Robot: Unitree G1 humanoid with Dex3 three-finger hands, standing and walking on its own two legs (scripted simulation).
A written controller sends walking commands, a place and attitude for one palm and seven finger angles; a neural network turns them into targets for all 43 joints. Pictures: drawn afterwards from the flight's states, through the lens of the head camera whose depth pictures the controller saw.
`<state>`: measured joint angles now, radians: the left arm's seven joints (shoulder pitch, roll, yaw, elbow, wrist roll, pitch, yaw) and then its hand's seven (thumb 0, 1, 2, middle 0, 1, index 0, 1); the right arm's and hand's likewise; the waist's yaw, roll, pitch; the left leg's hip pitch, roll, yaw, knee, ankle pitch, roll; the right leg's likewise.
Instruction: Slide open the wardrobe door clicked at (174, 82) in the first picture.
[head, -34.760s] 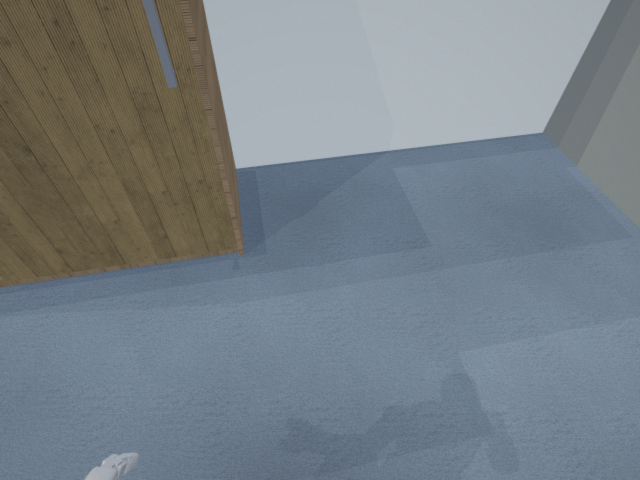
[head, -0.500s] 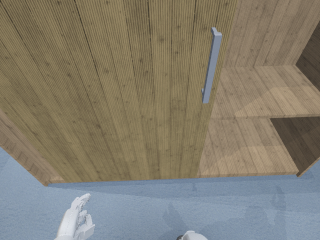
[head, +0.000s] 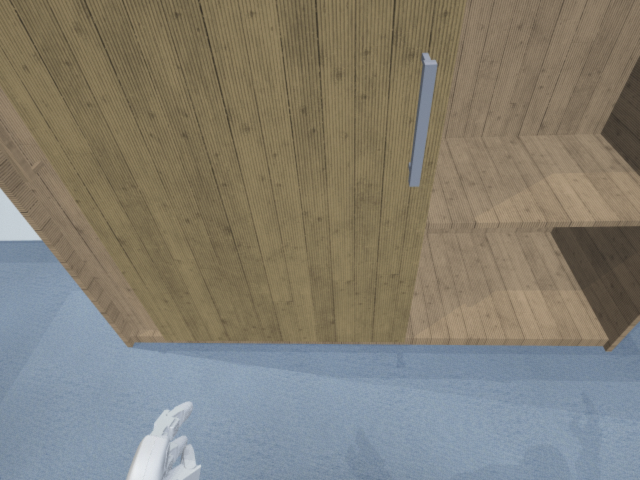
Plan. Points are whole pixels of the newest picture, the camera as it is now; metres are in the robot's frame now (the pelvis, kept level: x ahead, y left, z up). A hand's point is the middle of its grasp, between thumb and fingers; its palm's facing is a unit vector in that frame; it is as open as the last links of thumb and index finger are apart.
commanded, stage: stop stepping back and stand still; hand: right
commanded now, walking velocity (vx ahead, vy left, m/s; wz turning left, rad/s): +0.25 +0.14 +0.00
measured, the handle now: (419, 124) +0.70 -0.14 +0.11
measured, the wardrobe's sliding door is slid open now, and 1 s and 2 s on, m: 0.68 0.68 0.68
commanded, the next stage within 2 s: let the arm hang, fingers relaxed in 0.96 s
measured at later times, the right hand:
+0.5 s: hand (632, 337) +0.22 -0.26 +0.17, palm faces +0.41 +0.79 -0.46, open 7.4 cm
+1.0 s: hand (607, 294) +0.27 -0.26 +0.16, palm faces +0.34 +0.80 -0.49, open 7.4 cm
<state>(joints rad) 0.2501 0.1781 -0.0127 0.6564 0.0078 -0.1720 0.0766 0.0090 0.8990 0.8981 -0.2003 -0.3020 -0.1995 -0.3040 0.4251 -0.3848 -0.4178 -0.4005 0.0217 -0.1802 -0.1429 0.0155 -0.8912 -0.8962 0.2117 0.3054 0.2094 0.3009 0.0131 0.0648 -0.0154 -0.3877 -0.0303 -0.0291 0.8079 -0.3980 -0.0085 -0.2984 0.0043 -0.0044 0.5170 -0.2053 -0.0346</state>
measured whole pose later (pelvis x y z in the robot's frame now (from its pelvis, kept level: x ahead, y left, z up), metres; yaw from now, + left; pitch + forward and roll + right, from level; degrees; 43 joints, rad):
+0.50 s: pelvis +0.01 +0.00 -0.01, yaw +1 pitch -1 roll -1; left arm 0.26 0.16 -0.01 0.64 0.02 -0.17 0.06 0.01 0.90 0.90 -0.20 -0.30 -0.20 -0.30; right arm 0.50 -0.43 -0.45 -0.48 0.03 -0.21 -0.14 0.02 -0.89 -0.90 0.21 0.31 0.21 0.30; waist 0.03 0.05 0.02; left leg -0.29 -0.02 0.02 0.67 -0.39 0.02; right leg -0.33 -0.04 -0.04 0.60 -0.25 0.02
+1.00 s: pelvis +0.06 -0.01 +0.00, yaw +2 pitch +2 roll +0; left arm 0.15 0.21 -0.01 0.57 0.00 -0.11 0.07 0.01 0.90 0.90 -0.20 -0.30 -0.20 -0.30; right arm 0.56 -0.44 -0.42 -0.50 0.04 -0.22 -0.14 0.02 -0.89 -0.90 0.22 0.31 0.22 0.30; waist 0.01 0.02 0.01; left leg -0.19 -0.06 0.01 0.47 -0.31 0.05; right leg -0.25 -0.03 -0.05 0.51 -0.29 0.01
